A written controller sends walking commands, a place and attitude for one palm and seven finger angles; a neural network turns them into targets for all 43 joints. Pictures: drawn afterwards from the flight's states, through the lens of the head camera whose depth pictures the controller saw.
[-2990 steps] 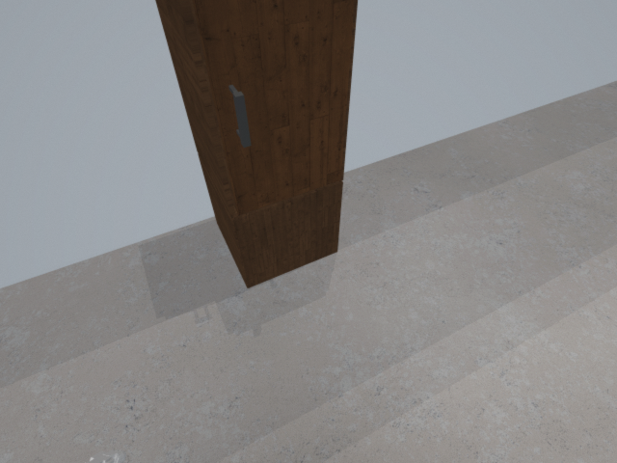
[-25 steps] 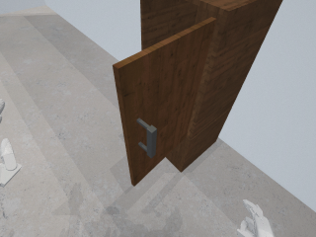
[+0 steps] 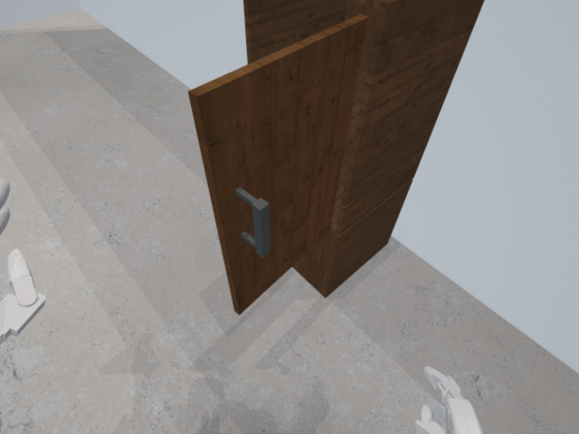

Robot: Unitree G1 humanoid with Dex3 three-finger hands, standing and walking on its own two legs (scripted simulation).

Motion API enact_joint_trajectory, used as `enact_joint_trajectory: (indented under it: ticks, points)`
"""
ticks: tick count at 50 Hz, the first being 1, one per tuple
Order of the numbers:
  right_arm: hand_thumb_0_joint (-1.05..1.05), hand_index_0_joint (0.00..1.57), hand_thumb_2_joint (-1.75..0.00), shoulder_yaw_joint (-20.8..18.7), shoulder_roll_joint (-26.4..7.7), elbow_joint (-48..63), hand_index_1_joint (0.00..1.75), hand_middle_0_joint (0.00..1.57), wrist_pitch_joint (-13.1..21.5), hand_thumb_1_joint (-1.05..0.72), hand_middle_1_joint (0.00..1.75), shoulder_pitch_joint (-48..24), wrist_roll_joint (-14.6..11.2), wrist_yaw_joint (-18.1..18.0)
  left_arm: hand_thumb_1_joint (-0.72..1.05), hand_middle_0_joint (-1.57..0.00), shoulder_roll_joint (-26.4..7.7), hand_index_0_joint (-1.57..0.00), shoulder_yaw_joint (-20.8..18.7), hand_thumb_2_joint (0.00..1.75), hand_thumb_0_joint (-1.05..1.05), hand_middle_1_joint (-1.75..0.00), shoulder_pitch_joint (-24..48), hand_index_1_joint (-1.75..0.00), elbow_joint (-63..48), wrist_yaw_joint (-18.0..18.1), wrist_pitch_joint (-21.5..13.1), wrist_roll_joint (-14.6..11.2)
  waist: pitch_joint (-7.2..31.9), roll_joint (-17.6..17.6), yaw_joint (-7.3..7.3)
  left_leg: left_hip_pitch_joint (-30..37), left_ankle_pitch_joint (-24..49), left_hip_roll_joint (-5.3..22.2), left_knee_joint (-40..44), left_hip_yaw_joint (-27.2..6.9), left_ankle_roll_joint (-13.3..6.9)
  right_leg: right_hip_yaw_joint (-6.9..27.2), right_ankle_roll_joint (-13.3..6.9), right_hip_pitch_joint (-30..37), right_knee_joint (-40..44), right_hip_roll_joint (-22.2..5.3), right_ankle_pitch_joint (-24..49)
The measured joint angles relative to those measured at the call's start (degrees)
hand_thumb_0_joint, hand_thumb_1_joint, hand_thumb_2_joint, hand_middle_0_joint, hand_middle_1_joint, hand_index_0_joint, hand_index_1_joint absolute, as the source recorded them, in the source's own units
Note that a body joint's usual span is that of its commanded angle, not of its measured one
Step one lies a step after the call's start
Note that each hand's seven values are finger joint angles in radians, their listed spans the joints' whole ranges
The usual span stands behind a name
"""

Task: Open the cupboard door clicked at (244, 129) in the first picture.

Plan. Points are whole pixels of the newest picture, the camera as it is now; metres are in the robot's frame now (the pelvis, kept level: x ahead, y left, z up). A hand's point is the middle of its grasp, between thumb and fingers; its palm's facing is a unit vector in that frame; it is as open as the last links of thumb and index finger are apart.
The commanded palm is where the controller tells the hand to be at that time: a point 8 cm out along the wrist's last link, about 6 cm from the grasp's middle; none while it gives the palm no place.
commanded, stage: step back with the hand held close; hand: left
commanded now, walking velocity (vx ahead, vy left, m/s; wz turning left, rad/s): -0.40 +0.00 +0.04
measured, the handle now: (253, 223) +0.45 +0.10 +0.00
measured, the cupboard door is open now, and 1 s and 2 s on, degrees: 95 95 95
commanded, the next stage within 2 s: stop stepping back and stand still in 0.22 s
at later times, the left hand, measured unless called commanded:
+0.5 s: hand out of the picture +0.07 +0.26 +0.16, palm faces +0.44 -0.77 -0.47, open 7.4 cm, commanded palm +0.01 +0.29 +0.18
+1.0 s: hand out of the picture +0.03 +0.26 +0.15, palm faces +0.44 -0.79 -0.42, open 7.4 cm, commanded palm -0.02 +0.29 +0.18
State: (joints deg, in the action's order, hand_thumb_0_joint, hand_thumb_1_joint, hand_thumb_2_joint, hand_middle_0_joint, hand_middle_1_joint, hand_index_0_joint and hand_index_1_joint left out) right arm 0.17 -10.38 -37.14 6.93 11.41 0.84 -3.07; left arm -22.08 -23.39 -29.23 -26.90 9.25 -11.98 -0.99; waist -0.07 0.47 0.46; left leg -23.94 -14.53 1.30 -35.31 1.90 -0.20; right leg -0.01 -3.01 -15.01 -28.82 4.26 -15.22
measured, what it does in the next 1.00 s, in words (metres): walks backwards: left foot, then right foot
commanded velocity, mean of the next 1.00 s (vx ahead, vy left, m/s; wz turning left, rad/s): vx -0.02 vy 0.01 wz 0.01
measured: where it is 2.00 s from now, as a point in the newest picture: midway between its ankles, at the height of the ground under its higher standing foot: outside the picture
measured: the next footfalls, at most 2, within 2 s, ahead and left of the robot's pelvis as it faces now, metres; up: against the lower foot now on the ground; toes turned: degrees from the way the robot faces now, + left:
left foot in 0.20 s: -0.01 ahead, +0.13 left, +0.00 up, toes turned +2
right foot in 0.42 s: -0.09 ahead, -0.11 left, +0.00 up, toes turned +0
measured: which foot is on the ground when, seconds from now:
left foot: up 0.00-0.18, down 0.20-0.42, up 0.44-0.58, down 0.60-1.00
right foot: down 0.00-0.26, up 0.28-0.40, down 0.42-1.00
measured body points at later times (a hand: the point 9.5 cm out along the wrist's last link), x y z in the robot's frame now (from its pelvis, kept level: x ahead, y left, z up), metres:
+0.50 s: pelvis -0.13 -0.01 +0.00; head -0.10 +0.00 +0.45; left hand +0.04 +0.29 +0.18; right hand +0.04 -0.23 -0.09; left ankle -0.08 +0.12 -0.72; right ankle -0.13 -0.11 -0.73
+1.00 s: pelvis -0.16 -0.01 +0.00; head -0.17 +0.01 +0.45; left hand +0.00 +0.30 +0.18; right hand -0.01 -0.26 -0.08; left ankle -0.14 +0.10 -0.73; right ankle -0.13 -0.11 -0.73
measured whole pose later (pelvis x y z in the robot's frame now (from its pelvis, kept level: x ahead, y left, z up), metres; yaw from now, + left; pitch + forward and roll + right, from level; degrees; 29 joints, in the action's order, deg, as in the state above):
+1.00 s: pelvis -0.16 -0.01 +0.00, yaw +1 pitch -2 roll +0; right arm -0.2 -11.8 -38.8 7.3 14.5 0.7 -4.5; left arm -21.8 -22.7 -31.4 -25.8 8.0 -11.6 -1.1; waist 0.6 -2.3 -0.6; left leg -14.7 -14.9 0.5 -31.2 2.0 -0.9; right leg -2.1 -1.8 -14.5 -30.4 1.4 -14.4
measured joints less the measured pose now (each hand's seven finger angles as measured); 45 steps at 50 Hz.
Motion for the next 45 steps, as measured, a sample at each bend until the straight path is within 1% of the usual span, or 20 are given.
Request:
enact_joint_trajectory:
  ticks: [3, 5, 8, 10, 11, 14, 16, 18, 20, 21, 23, 25, 27, 30, 31, 33, 36, 39, 42, 45]
  points:
    - [0.01, 0.20, -0.90, -0.43, -0.17, 0.71, 0.30, 0.20, -1.50, -0.90, 0.30, -1.58, -0.63, 0.09, 0.89, -0.21, -1.10, -0.21, 1.20, 0.90, 0.02, -0.30, -0.26, -0.30, -0.70, -0.90, 0.46, 0.17, 0.01, -2.50, -0.40, -2.38, -7.38, -1.96, -10.58, -0.77, 0.74, 1.03, -0.34, -1.57, 1.05, -1.19, 2.18]
    - [0.01, 0.20, -0.90, -0.31, -0.23, 1.98, 0.30, 0.20, -2.36, -0.91, 0.30, -2.26, -0.67, -0.28, 0.88, -0.22, -2.10, -0.21, 0.80, 0.90, 0.02, -0.30, -1.59, -0.30, -1.91, -1.02, 0.67, 0.37, 0.00, -4.20, -1.17, -1.51, -8.60, -1.96, -11.43, -0.04, 0.99, 1.54, -0.22, -2.46, 1.88, -1.89, 3.55]
    - [0.01, 0.20, -0.90, -0.51, -1.06, 3.71, 0.30, 0.20, -2.70, -0.91, 0.30, -2.83, -0.59, -1.13, 0.88, -0.22, -3.49, -0.22, -0.06, 0.90, 0.02, -0.30, -3.18, -0.30, -4.14, -0.98, 0.84, 0.40, -0.20, -4.89, -2.31, 2.68, -5.22, -1.15, -3.22, 0.03, 0.89, 1.16, 0.26, -4.14, 2.50, -2.11, 5.25]
    - [0.01, 0.20, -0.90, -1.23, -2.56, 5.06, 0.30, 0.20, -2.53, -0.91, 0.30, -2.58, -0.58, -1.54, 0.88, -0.22, -4.47, -0.22, -0.63, 0.90, 0.02, -0.30, -3.83, -0.30, -5.96, -1.07, 0.56, 0.30, -0.34, -2.90, -2.80, 6.22, 0.91, 0.39, 5.44, -1.61, 0.28, -0.34, 0.75, -5.97, 1.31, -0.97, 5.54]
    - [0.01, 0.20, -0.90, -1.94, -2.44, 4.82, 0.30, 0.20, -2.45, -0.91, 0.30, -2.78, -0.73, -1.76, 0.88, -0.22, -5.48, -0.22, -1.15, 0.90, 0.02, -0.30, -3.53, -0.30, -6.26, -1.21, 0.22, 0.32, -0.84, -3.26, -2.90, 5.91, 0.03, -0.01, 6.02, -1.97, 0.24, -0.70, 1.10, -6.95, 0.18, -1.43, 5.41]
    - [0.01, 0.20, -0.90, -2.57, -1.24, 4.04, 0.30, 0.20, -2.07, -0.91, 0.30, -2.53, -0.46, -1.66, 0.88, -0.22, -7.60, -0.22, -3.58, 0.90, 0.02, -0.30, -3.91, -0.30, -6.38, -1.54, -0.31, -0.06, -2.10, -5.24, -1.98, 5.20, 1.21, -1.33, 5.73, -1.60, 0.32, 0.60, 2.65, -8.55, -5.38, -2.41, 3.54]
    - [0.01, 0.20, -0.90, -2.45, -0.76, 3.55, 0.30, 0.20, -0.93, -0.91, 0.30, -1.46, 0.08, -1.36, 0.88, -0.22, -7.17, -0.22, -4.40, 0.90, 0.02, -0.30, -4.01, -0.30, -6.12, -1.66, -0.61, -0.04, -1.98, -4.51, -1.29, 4.60, 2.61, -0.96, 6.13, -2.14, 0.37, 0.67, 3.24, -8.55, -11.11, -1.85, -1.91]
    - [0.01, 0.20, -0.90, -1.99, -0.24, 2.66, 0.30, 0.20, 0.23, -0.91, 0.30, -0.56, 0.05, -0.91, 0.88, -0.22, -5.87, -0.22, -4.60, 0.90, 0.02, -0.30, -4.03, -0.30, -5.69, -1.26, -1.04, -0.19, -1.66, -3.63, -0.30, 4.01, 3.94, -0.29, 6.85, -2.46, 0.62, 0.17, 3.58, -6.44, -11.82, -1.72, -4.97]
    - [0.01, 0.20, -0.90, -1.08, 0.24, 2.21, 0.30, 0.20, 0.78, -0.91, 0.30, 0.15, -0.21, -0.39, 0.88, -0.22, -4.43, -0.21, -4.38, 0.90, 0.02, -0.30, -4.52, -0.30, -5.19, -0.77, -0.86, -0.37, -1.16, -3.19, 0.59, 3.00, 4.77, 0.22, 6.72, -2.25, 1.12, -0.37, 3.75, -2.38, -6.66, -2.28, -4.93]
    - [0.01, 0.20, -0.90, -0.53, 0.50, 2.29, 0.30, 0.20, 0.84, -0.91, 0.30, 0.42, -0.27, -0.22, 0.89, -0.22, -4.04, -0.21, -4.33, 0.90, 0.02, -0.30, -4.81, -0.30, -5.05, -0.58, -0.65, -0.28, -0.82, -3.54, 1.02, 1.96, 4.65, 0.16, 5.79, -1.73, 1.28, 0.24, 3.20, -0.32, -2.47, -2.85, -3.58]
    - [0.01, 0.20, -0.90, 0.00, 0.35, 1.05, 0.30, 0.20, 0.44, -0.91, 0.30, -0.12, -0.25, -0.16, 0.89, -0.21, -1.67, -0.21, -2.35, 0.90, 0.02, -0.30, -3.58, -0.30, -3.56, -0.65, -0.12, -0.19, -1.26, -2.03, 1.46, 0.05, 0.65, 0.82, 1.75, -2.42, 1.21, 0.10, 1.49, -0.57, -1.20, -1.63, -1.47]
    - [0.01, 0.20, -0.90, 0.22, 0.38, -0.28, 0.30, 0.20, 0.03, -0.90, 0.30, 0.32, -0.34, -0.30, 0.89, -0.21, -0.16, -0.21, -0.03, 0.90, 0.02, -0.30, -2.19, -0.30, -2.04, -0.76, 0.91, -0.07, -1.04, -1.95, 1.36, -0.98, -2.83, -0.11, -4.74, -2.48, 0.90, -0.16, 0.73, -0.58, -0.55, -1.69, -0.14]
    - [0.01, 0.20, -0.90, 0.52, 0.45, -0.95, 0.30, 0.20, -0.23, -0.90, 0.30, 1.39, -0.31, -0.50, 0.88, -0.21, 0.56, -0.21, 1.28, 0.90, 0.02, -0.30, -1.62, -0.30, -1.31, -0.76, 1.90, 0.02, -0.22, -2.67, 0.81, 0.64, -4.44, -0.86, -6.07, -1.47, 0.38, -0.31, 0.69, -0.45, 0.03, -2.22, 0.64]
    - [0.01, 0.20, -0.90, 0.68, -0.57, -0.34, 0.30, 0.20, 0.41, -0.90, 0.30, 3.42, -0.04, -1.06, 0.88, -0.22, 0.84, -0.21, 1.79, 0.90, 0.02, -0.30, -2.09, -0.30, -1.89, -0.52, 2.10, 0.15, 1.34, -1.72, -0.93, 7.19, -3.03, -0.19, 4.13, -1.52, -0.94, -1.74, 1.06, -1.02, -0.69, -1.68, 0.58]
    - [0.01, 0.20, -0.90, 0.44, -0.54, -0.56, 0.30, 0.20, 0.61, -0.90, 0.30, 3.44, -0.02, -1.34, 0.88, -0.22, 0.41, -0.21, 1.59, 0.90, 0.02, -0.30, -1.83, -0.30, -1.91, -0.45, 1.85, 0.16, 1.12, -2.11, -1.48, 7.38, -1.17, -0.54, 4.96, -1.71, -1.05, -2.02, 1.22, -1.27, -1.45, -2.08, 0.34]
    - [0.01, 0.20, -0.90, 0.46, -0.34, -0.72, 0.30, 0.20, 0.64, -0.90, 0.30, 3.45, -0.11, -1.65, 0.88, -0.22, -0.65, -0.21, 0.55, 0.90, 0.02, -0.30, -2.22, -0.30, -1.75, -0.38, 1.39, 0.01, 0.78, -3.40, -1.58, 7.88, 0.22, -1.26, 5.04, -0.94, -0.81, -1.28, 1.51, -1.19, -2.18, -2.86, -0.15]
    - [0.01, 0.20, -0.90, 0.53, -0.27, -0.08, 0.30, 0.20, 1.25, -0.90, 0.30, 4.11, 0.10, -1.86, 0.88, -0.22, -2.00, -0.21, -1.26, 0.90, 0.02, -0.30, -3.16, -0.30, -1.27, -0.14, 0.84, 0.52, 1.18, -3.65, -1.94, 8.57, 0.92, -1.56, 6.04, -0.34, -0.69, -1.42, 2.11, -1.22, -3.78, -3.52, -3.58]
    - [0.01, 0.20, -0.90, 0.61, -0.31, 0.09, 0.30, 0.20, 1.68, -0.90, 0.30, 4.34, 0.14, -1.75, 0.88, -0.22, -2.66, -0.21, -2.12, 0.90, 0.02, -0.30, -2.78, -0.30, -0.33, 0.01, 0.17, 0.57, 1.06, -3.00, -1.94, 8.64, 1.11, -1.24, 5.77, -0.51, -0.34, -2.09, 1.51, -0.05, -1.65, -3.38, 0.33]
    - [0.01, 0.20, -0.90, 0.35, -0.89, -0.36, 0.30, 0.20, 1.29, -0.90, 0.30, 4.06, 0.06, -1.26, 0.89, -0.21, -1.87, -0.21, -1.46, 0.90, 0.02, -0.30, -2.05, -0.30, 0.69, -0.45, -0.23, 0.18, 1.37, -1.79, -1.54, 7.05, -1.71, -0.45, 2.73, -0.91, -0.42, -2.47, 0.46, -0.37, -1.62, -2.52, 1.22]
    - [0.01, 0.20, -0.90, -0.28, -1.58, -1.32, 0.30, 0.20, 0.63, -0.90, 0.30, 3.58, -0.23, -0.91, 0.89, -0.21, -0.37, -0.21, 0.05, 0.90, 0.02, -0.30, -1.57, -0.30, 1.01, -0.85, 0.10, -0.10, 1.41, -1.20, -1.23, 5.92, -3.27, -0.07, -1.15, -0.91, -0.58, -2.68, 0.25, -0.42, -1.68, -1.99, 0.86]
